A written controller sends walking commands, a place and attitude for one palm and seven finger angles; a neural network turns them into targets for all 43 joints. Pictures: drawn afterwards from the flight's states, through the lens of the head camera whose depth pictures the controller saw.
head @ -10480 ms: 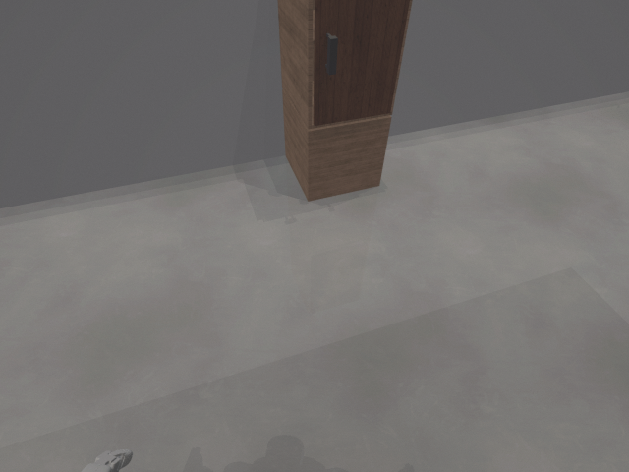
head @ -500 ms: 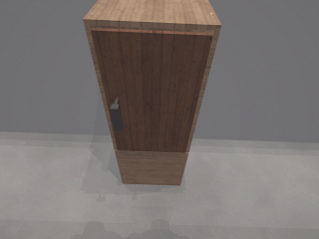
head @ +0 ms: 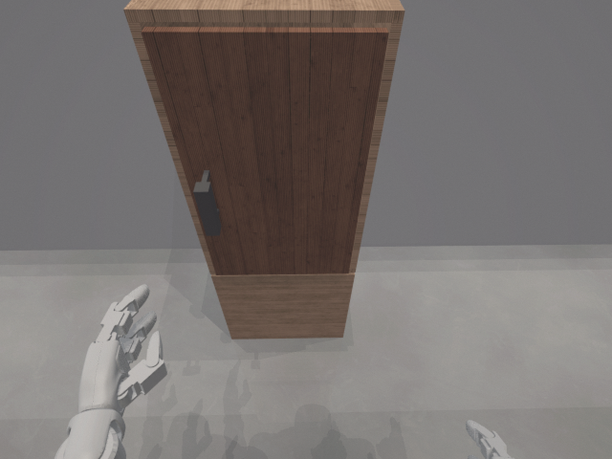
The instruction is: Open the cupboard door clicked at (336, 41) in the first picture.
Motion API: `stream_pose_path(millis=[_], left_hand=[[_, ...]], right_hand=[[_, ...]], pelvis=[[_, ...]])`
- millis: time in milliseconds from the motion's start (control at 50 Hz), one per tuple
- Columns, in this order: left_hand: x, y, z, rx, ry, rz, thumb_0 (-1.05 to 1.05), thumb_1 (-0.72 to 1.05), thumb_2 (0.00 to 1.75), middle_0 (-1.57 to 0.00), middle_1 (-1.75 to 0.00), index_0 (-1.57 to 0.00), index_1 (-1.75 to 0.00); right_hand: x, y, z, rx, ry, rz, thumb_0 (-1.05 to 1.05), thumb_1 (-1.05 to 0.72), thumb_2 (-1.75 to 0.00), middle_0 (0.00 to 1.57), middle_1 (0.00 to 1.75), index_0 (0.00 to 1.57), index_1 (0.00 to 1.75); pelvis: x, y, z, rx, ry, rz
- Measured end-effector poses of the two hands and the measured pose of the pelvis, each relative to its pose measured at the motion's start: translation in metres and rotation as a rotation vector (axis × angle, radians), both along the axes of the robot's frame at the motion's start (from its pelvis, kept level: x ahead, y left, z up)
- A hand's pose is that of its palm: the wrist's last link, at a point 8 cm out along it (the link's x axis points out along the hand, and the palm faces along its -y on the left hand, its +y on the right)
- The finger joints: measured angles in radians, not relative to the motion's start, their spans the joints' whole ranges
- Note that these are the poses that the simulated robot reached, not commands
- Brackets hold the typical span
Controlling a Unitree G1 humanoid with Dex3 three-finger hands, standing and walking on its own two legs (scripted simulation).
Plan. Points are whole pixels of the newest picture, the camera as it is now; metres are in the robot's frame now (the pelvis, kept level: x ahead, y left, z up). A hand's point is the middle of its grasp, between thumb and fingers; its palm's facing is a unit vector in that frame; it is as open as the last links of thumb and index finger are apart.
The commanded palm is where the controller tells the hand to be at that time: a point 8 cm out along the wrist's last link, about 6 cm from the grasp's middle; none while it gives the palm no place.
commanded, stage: raise the hand with hooked fingers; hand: left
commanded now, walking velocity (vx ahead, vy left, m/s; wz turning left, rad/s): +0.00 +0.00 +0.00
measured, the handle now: (210, 202) +0.58 +0.20 -0.03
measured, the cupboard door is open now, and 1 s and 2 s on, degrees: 0 0 0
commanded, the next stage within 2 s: move the hooked fingers beside the handle in 1.86 s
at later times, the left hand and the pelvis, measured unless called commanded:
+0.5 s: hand (163, 405) +0.21 +0.20 -0.05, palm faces -0.09 -1.00 -0.03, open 10.5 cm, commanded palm +0.17 +0.27 -0.03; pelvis -0.04 -0.04 -0.09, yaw +0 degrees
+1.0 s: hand (108, 381) +0.23 +0.27 -0.02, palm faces +0.05 -1.00 -0.05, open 13.4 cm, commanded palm +0.21 +0.31 -0.02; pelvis -0.03 +0.02 -0.07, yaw -1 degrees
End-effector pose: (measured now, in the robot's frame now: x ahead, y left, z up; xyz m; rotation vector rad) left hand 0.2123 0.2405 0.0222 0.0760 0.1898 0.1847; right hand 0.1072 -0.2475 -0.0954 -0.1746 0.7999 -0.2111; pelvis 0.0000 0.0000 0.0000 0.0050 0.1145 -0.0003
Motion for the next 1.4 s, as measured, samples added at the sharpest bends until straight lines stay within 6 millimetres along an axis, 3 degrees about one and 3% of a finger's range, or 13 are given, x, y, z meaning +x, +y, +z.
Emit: stream_pose_path(millis=[40, 80, 200, 280, 380, 500, 600, 680, 840, 1000, 1120, 1240, 1400], left_hand=[[0.003, -0.001, -0.002, -0.014, -0.128, -0.061, 0.00, 0.76, 0.83, -0.20, -0.39, -0.20, -0.40], [-0.008, 0.000, -0.018, -0.026, -0.187, -0.124, 0.00, 0.72, 0.82, -0.21, -0.42, -0.21, -0.42], [-0.080, 0.009, -0.086, -0.093, -0.044, -0.111, 0.01, 0.59, 0.76, -0.22, -0.51, -0.22, -0.51], [-0.100, 0.014, -0.079, -0.037, -0.129, -0.040, 0.01, 0.49, 0.72, -0.23, -0.57, -0.23, -0.57], [-0.070, 0.009, -0.051, 0.028, -0.301, -0.143, 0.01, 0.37, 0.67, -0.23, -0.64, -0.23, -0.64], [-0.018, 0.011, -0.064, -0.058, -0.087, -0.268, 0.01, 0.23, 0.61, -0.24, -0.73, -0.24, -0.73], [-0.016, 0.034, -0.053, -0.060, -0.072, -0.137, 0.01, 0.12, 0.56, -0.25, -0.80, -0.25, -0.81], [-0.021, 0.049, -0.044, -0.005, -0.152, -0.092, 0.00, 0.03, 0.52, -0.26, -0.86, -0.26, -0.87], [-0.011, 0.052, -0.071, -0.049, -0.109, -0.211, 0.00, -0.16, 0.44, -0.27, -0.98, -0.27, -0.99], [-0.004, 0.079, -0.042, -0.015, -0.213, -0.142, -0.01, -0.35, 0.36, -0.29, -1.10, -0.29, -1.11], [-0.001, 0.093, -0.050, -0.031, -0.127, -0.142, -0.01, -0.44, 0.32, -0.29, -1.17, -0.29, -1.17], [0.006, 0.095, -0.047, -0.026, -0.142, -0.160, -0.01, -0.48, 0.30, -0.29, -1.19, -0.29, -1.19], [0.022, 0.106, -0.041, -0.024, -0.156, -0.147, -0.01, -0.50, 0.30, -0.30, -1.20, -0.30, -1.20]], right_hand=[[0.020, -0.011, 0.004, -0.023, -0.075, 0.023, 0.01, -0.91, -0.90, 0.20, 0.30, 0.20, 0.30], [0.039, -0.022, 0.007, -0.050, -0.143, 0.058, 0.01, -0.91, -0.90, 0.20, 0.30, 0.20, 0.30], [0.080, -0.040, 0.003, -0.132, -0.276, 0.158, 0.01, -0.91, -0.90, 0.20, 0.30, 0.20, 0.30], [0.090, -0.034, -0.015, -0.152, -0.287, 0.213, 0.01, -0.91, -0.90, 0.20, 0.30, 0.20, 0.30], [0.075, -0.015, -0.048, -0.094, -0.223, 0.219, 0.01, -0.91, -0.90, 0.20, 0.30, 0.20, 0.30], [0.027, -0.003, -0.070, -0.005, -0.090, 0.123, 0.01, -0.91, -0.90, 0.20, 0.30, 0.20, 0.30], [-0.011, -0.009, -0.067, -0.004, 0.002, 0.040, 0.01, -0.90, -0.90, 0.20, 0.30, 0.20, 0.30], [-0.026, -0.016, -0.066, -0.045, 0.050, 0.030, 0.01, -0.90, -0.90, 0.20, 0.30, 0.20, 0.30], [-0.014, -0.015, -0.054, -0.129, 0.028, 0.045, 0.01, -0.91, -0.90, 0.20, 0.30, 0.20, 0.30], [0.019, 0.017, -0.030, -0.110, -0.069, 0.113, 0.01, -0.91, -0.90, 0.20, 0.30, 0.20, 0.30], [0.034, 0.036, -0.027, -0.082, -0.089, 0.161, 0.01, -0.90, -0.90, 0.20, 0.30, 0.20, 0.30], [0.030, 0.038, -0.029, -0.086, -0.064, 0.169, 0.01, -0.90, -0.90, 0.20, 0.30, 0.20, 0.30], [0.009, 0.022, -0.036, -0.095, 0.013, 0.130, 0.01, -0.90, -0.90, 0.20, 0.30, 0.20, 0.30]], pelvis=[[-0.007, -0.008, -0.013, 0.003, 0.044, -0.012], [-0.014, -0.016, -0.028, 0.002, 0.076, -0.013], [-0.027, -0.031, -0.068, -0.021, 0.129, 0.008], [-0.032, -0.036, -0.084, -0.049, 0.142, 0.026], [-0.040, -0.040, -0.095, -0.074, 0.149, 0.035], [-0.042, -0.036, -0.088, -0.066, 0.155, 0.017], [-0.035, -0.026, -0.075, -0.052, 0.168, -0.008], [-0.033, -0.015, -0.074, -0.056, 0.177, -0.008], [-0.036, 0.005, -0.078, -0.072, 0.187, -0.004], [-0.031, 0.016, -0.069, -0.085, 0.173, 0.002], [-0.031, 0.022, -0.066, -0.093, 0.167, 0.011], [-0.031, 0.022, -0.064, -0.093, 0.163, 0.011], [-0.031, 0.016, -0.064, -0.089, 0.169, 0.010]])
